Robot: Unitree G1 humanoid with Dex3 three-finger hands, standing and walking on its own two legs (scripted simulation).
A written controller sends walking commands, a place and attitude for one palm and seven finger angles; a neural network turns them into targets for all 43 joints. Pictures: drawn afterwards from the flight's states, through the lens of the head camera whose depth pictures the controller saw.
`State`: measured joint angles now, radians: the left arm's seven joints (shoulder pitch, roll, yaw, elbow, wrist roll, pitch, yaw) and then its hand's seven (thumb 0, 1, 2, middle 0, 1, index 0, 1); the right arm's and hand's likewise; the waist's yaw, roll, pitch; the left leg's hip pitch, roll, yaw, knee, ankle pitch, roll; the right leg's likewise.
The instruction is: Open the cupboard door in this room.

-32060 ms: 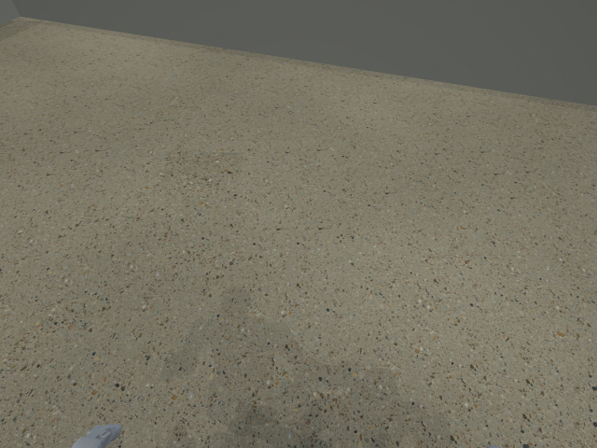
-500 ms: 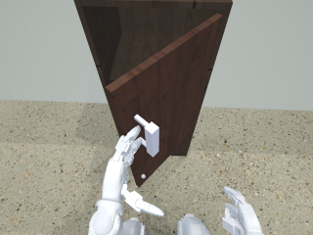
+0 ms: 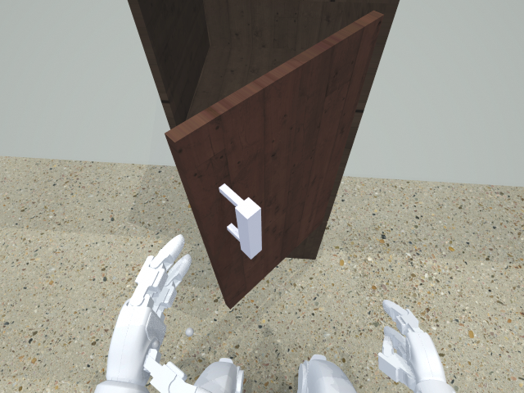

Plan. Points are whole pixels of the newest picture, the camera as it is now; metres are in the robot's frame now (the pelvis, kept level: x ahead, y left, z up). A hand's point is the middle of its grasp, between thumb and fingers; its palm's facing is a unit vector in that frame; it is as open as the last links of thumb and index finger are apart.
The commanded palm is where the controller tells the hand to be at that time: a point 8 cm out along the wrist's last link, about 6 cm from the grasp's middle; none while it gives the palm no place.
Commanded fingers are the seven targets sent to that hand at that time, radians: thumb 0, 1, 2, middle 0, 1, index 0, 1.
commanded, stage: draw the hand back to the body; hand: left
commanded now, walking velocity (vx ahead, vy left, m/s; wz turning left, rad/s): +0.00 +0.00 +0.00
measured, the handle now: (239, 221) +0.34 +0.06 +0.07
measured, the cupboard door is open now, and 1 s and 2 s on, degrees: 49 49 49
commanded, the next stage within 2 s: step back with the hand held close in 1.68 s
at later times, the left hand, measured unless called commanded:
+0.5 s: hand (137, 326) +0.19 +0.14 +0.12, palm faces -0.04 -1.00 -0.06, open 16.3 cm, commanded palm +0.16 +0.21 +0.14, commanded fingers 0.00 -0.47 0.31 -0.15 -0.30 -0.15 -0.30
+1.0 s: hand (3, 277) +0.20 +0.24 +0.20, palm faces +0.28 -0.88 -0.38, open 12.7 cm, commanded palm +0.16 +0.29 +0.23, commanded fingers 0.00 0.41 0.69 -0.18 -0.30 -0.18 -0.30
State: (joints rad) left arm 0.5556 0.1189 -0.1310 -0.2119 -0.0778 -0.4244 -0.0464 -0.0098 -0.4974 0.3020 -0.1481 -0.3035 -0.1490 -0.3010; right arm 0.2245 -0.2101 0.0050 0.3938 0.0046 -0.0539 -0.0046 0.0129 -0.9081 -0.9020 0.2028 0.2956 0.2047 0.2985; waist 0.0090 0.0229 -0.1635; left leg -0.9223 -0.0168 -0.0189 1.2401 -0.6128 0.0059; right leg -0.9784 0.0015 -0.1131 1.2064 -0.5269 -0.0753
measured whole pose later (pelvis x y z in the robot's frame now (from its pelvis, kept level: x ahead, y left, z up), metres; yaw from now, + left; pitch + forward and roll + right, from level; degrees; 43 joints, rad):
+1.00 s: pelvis +0.02 +0.03 +0.09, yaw +0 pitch +0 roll -1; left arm 0.60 0.32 0.15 -0.46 -0.04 -0.03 0.13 0.00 0.08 0.55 -0.17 -0.30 -0.17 -0.30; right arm 0.28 -0.22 0.07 0.50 0.03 -0.10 -0.11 0.01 -0.91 -0.90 0.20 0.30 0.21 0.30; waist 0.05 0.07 -0.07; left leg -0.28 -0.03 0.00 0.69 -0.41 0.04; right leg -0.33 0.01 -0.08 0.65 -0.33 -0.03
